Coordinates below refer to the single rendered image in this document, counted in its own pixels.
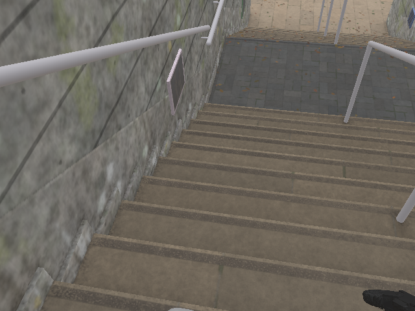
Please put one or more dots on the robot right hand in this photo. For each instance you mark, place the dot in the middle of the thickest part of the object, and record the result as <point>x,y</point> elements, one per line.
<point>390,300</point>

